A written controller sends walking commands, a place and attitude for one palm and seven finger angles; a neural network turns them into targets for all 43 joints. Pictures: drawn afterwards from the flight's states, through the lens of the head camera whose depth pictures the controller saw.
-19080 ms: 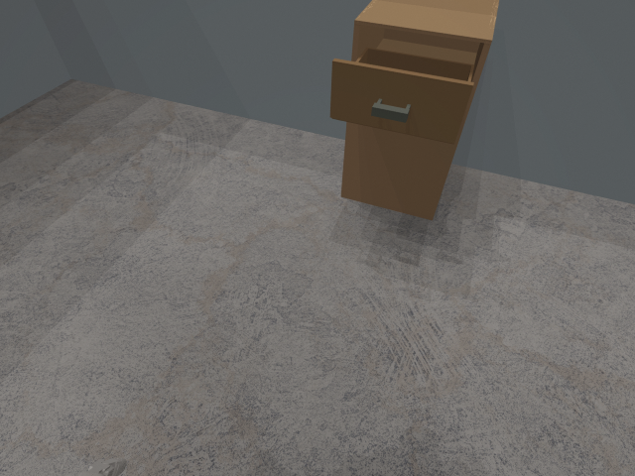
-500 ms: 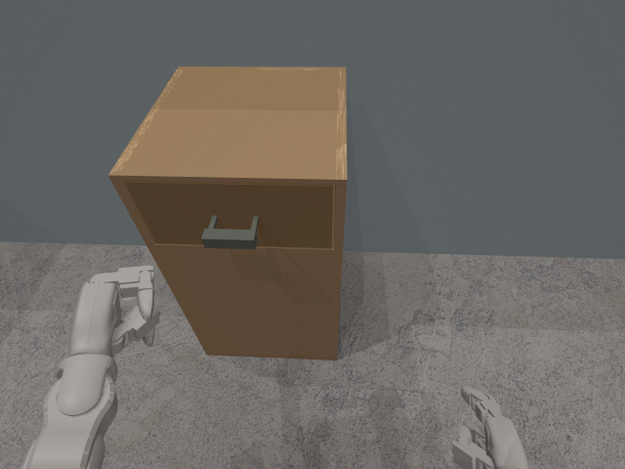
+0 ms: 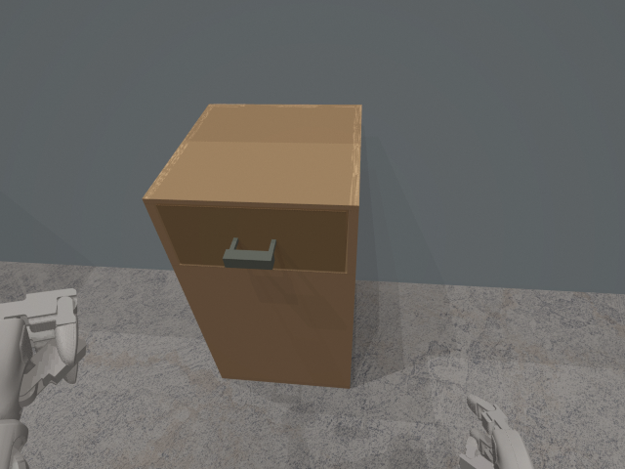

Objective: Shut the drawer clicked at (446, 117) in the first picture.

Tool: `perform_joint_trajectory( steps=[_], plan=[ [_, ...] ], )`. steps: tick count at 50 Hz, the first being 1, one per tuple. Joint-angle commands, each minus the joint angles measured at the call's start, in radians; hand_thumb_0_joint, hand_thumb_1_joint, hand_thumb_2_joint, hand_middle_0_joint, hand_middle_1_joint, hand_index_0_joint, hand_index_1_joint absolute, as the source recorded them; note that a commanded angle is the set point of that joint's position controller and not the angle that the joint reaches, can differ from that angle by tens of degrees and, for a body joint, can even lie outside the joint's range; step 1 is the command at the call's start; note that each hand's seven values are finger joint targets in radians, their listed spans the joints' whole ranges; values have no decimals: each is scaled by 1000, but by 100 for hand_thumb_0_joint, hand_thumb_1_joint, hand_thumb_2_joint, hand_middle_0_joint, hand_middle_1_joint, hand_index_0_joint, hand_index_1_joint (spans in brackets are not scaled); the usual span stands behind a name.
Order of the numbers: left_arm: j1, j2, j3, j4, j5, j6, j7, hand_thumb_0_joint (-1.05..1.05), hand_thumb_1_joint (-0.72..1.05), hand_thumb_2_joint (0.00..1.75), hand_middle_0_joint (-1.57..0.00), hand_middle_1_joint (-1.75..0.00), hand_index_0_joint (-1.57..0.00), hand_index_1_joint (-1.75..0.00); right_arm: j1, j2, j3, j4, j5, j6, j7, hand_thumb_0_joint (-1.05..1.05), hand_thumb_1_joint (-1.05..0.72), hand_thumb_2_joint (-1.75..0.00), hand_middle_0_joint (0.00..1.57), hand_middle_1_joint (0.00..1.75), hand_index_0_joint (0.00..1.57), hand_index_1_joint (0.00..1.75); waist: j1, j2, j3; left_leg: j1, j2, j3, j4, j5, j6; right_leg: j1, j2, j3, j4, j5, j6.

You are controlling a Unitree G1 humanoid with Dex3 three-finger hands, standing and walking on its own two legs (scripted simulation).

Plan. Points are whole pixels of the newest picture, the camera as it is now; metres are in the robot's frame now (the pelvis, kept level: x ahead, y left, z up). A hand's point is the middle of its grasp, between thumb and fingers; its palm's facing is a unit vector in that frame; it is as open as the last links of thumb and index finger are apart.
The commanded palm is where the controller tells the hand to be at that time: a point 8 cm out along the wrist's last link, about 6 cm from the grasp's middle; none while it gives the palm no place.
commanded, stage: draw the hand back to the body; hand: left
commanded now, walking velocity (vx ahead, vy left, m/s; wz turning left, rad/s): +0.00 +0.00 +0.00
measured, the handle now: (251, 251) +0.55 +0.21 -0.09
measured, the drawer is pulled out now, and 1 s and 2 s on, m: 0.00 0.00 0.00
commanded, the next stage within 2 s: step back with the hand held close in 0.10 s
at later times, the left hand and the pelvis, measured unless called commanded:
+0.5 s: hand (98, 354) +0.18 +0.24 +0.14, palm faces +0.29 -0.82 -0.49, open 3.3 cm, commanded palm +0.11 +0.29 +0.18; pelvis -0.03 +0.01 +0.00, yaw -2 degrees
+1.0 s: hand (26, 429) +0.11 +0.26 +0.15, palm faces +0.36 -0.82 -0.44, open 3.3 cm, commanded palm +0.04 +0.30 +0.18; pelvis -0.09 +0.02 -0.01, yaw +0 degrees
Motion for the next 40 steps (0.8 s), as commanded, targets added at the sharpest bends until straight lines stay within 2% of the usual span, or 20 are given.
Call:
perform_joint_trajectory(
  steps=[1,3,5,6,10,11,12,13,14,15,16,18,21,24,26,30,33,36,38,40],
  plan=[
    [-99,109,60,-110,5,-53,15,0,90,90,-140,-160,-140,-160,-131,-94,-38,-150,6,-60,-11,0,-90,-90,20,30,20,30,-29,-65,67,-66,31,-36,-74,170,14,-59,-28,47,-91,127,2],
    [-116,128,72,-142,8,-64,20,0,90,90,-140,-160,-140,-160,-128,-94,-38,-156,3,-66,-13,0,-90,-90,20,30,20,30,-21,-24,20,-53,26,-39,-77,159,17,-38,-34,50,-84,113,0],
    [-114,145,85,-169,10,-74,26,0,90,90,-140,-160,-140,-160,-132,-91,-38,-158,1,-78,-16,0,-90,-90,20,30,20,30,-13,-44,-26,-39,23,-39,-72,173,20,-15,-37,54,-77,128,1],
    [-114,159,94,-181,10,-75,28,0,90,90,-140,-160,-140,-160,-135,-91,-37,-158,-1,-83,-18,0,-90,-90,20,30,20,30,-9,-21,-42,-35,22,-37,-71,173,18,-4,-39,59,-79,129,-1],
    [-99,164,100,-215,13,-80,38,0,90,90,-140,-160,-140,-160,-140,-83,-33,-156,-2,-106,-18,0,-90,-90,20,30,20,30,-3,-8,-55,-35,19,-38,-67,209,16,14,-39,60,-70,174,-4],
    [-98,163,99,-199,15,-76,36,0,90,90,-140,-160,-140,-160,-142,-84,-32,-151,-1,-107,-18,0,-90,-90,20,30,20,30,-5,-5,-29,-43,21,-41,-68,205,13,5,-36,62,-77,166,-6],
    [-254,303,256,-279,14,-130,42,0,90,90,-140,-160,-140,-160,-120,-117,-46,-170,-3,-84,-15,0,-90,-90,20,30,20,30,-51,-61,79,-126,37,-51,-54,96,32,-93,-100,218,-158,178,-9],
    [-165,235,216,-156,22,-139,36,0,90,90,-140,-160,-140,-160,-109,-94,-47,-136,-8,-71,-15,0,-90,-90,20,30,20,30,-59,-113,87,-107,29,-56,-25,74,32,-127,-129,236,-188,150,-20],
    [-108,184,170,-111,29,-136,32,0,90,90,-140,-160,-140,-160,-108,-93,-51,-137,-8,-61,-11,0,-90,-90,20,30,20,30,-65,-135,93,-90,28,-53,-11,88,30,-146,-140,243,-200,157,-21],
    [-78,152,143,-95,31,-135,29,0,90,90,-140,-160,-140,-160,-105,-97,-53,-138,-9,-50,-6,0,-90,-90,20,30,20,30,-70,-125,77,-85,34,-49,-14,111,28,-138,-143,229,-188,176,-20],
    [-71,138,132,-102,32,-143,25,0,90,90,-140,-160,-140,-160,-113,-103,-59,-144,-11,-46,-5,0,-90,-90,20,30,20,30,-67,-81,65,-83,40,-49,-34,142,27,-129,-135,206,-170,217,-15],
    [-5,121,118,-83,33,-146,23,0,90,90,-140,-160,-140,-160,-116,-109,-66,-146,-10,-27,0,0,-90,-90,20,30,20,30,-64,-50,9,-88,61,-51,-70,199,30,-77,-113,160,-116,271,3],
    [42,144,138,-134,33,-151,27,0,90,90,-140,-160,-140,-160,-128,-113,-77,-168,-8,-7,2,0,-90,-90,20,30,20,30,-58,-58,-81,-101,74,-58,-86,295,33,-2,-101,118,-54,364,14],
    [79,190,183,-216,33,-161,39,0,90,90,-140,-160,-140,-160,-133,-110,-85,-193,-3,7,1,0,-90,-90,20,30,20,30,-52,-83,-162,-123,82,-68,-68,371,33,53,-98,114,-6,443,17],
    [90,230,217,-257,31,-164,49,0,90,90,-140,-160,-140,-160,-136,-112,-85,-202,-4,11,-6,0,-90,-90,20,30,20,30,-46,-52,-190,-146,81,-77,-59,400,28,69,-100,117,19,482,14],
    [111,222,215,-291,31,-168,54,0,90,90,-140,-160,-140,-160,-124,-108,-86,-210,-3,7,-14,0,-90,-90,20,30,20,30,-50,6,-181,-186,98,-93,-66,426,31,55,-79,102,74,471,21],
    [110,200,204,-269,33,-169,52,0,90,90,-140,-160,-140,-160,-113,-111,-90,-201,-7,2,-16,0,-90,-90,20,30,20,30,-54,24,-134,-249,117,-111,-97,343,37,38,-62,95,93,378,24],
    [84,175,188,-228,40,-173,50,0,90,90,-140,-160,-140,-160,-110,-115,-91,-194,-10,-8,-18,0,-90,-90,20,30,20,30,-58,33,-64,-384,139,-137,-158,130,54,49,-48,99,127,260,25],
    [64,169,182,-211,47,-178,53,0,90,90,-140,-160,-140,-160,-105,-118,-88,-193,-7,-14,-18,0,-90,-90,20,30,20,30,-65,12,-25,-486,147,-148,-185,-59,68,79,-45,112,140,216,27],
    [39,165,178,-198,53,-182,56,0,90,90,-140,-160,-140,-160,-99,-118,-87,-194,-3,-19,-18,0,-90,-90,20,30,20,30,-72,-53,2,-555,132,-147,-173,-212,77,80,-59,148,108,151,25]
  ],
)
